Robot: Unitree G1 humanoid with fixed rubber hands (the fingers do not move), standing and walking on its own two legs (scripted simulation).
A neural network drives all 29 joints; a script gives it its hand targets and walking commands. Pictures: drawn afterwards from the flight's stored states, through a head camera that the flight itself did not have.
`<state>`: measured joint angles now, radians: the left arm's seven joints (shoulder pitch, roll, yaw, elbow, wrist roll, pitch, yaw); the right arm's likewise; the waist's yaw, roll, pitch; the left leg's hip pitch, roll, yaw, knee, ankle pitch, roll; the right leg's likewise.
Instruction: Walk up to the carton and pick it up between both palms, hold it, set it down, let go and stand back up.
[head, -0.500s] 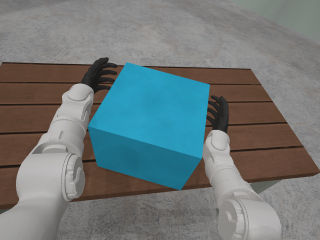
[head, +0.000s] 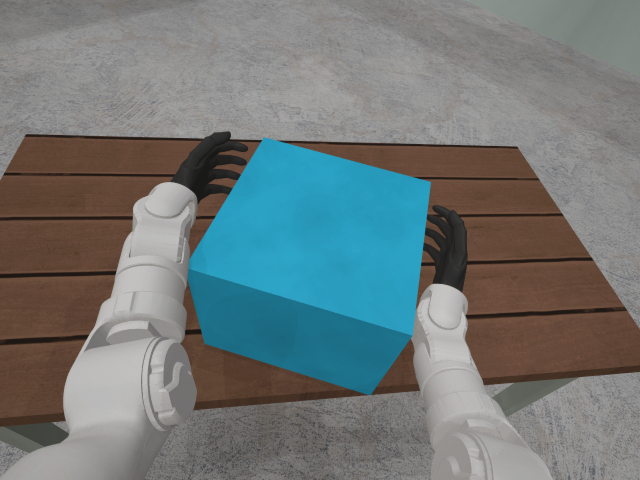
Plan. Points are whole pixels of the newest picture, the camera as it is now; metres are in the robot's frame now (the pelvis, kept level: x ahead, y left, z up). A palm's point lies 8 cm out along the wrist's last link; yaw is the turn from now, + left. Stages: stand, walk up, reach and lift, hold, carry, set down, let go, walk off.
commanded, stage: reach and lift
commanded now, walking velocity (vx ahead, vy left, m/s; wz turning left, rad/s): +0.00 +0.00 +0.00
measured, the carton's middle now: (316, 264) +0.40 -0.03 +0.02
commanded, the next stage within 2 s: none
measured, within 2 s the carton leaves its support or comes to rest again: leaves its support in 0.88 s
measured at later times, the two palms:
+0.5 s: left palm (190, 185) +0.45 +0.13 +0.12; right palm (446, 274) +0.34 -0.19 +0.07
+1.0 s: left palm (182, 197) +0.42 +0.13 +0.14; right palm (452, 274) +0.33 -0.19 +0.09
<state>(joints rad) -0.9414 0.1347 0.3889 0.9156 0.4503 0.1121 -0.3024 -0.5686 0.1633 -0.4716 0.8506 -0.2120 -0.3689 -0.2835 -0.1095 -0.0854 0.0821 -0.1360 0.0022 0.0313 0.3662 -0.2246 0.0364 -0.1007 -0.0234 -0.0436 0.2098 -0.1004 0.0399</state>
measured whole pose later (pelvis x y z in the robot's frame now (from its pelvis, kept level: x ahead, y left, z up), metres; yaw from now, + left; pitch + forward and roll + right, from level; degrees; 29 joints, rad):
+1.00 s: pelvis +0.01 -0.02 +0.00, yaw -1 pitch -6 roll -1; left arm -0.66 0.06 0.34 0.40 0.35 0.28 -0.24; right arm -0.37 0.10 -0.08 0.53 0.05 -0.20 -0.36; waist -0.09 -0.06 0.15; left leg 0.03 0.03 0.05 0.30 -0.22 0.01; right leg 0.05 0.00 -0.06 0.16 -0.10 0.02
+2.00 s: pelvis -0.04 -0.05 +0.00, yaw +1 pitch -11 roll +0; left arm -0.66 -0.03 0.38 0.20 0.43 0.61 -0.10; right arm -0.61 0.05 -0.17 0.58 0.04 0.08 -0.18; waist -0.06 -0.13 0.15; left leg 0.05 0.05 0.02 0.31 -0.16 -0.03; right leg 0.04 0.01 -0.11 0.26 -0.11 -0.03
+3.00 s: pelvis -0.04 -0.04 +0.00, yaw +1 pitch -12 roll -1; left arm -0.64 -0.04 0.37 0.04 0.43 0.75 -0.09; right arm -0.63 0.02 -0.12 0.47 0.09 0.20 -0.19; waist -0.08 -0.09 0.12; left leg 0.06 0.04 0.02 0.31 -0.16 -0.01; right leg 0.06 0.00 -0.11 0.25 -0.10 -0.02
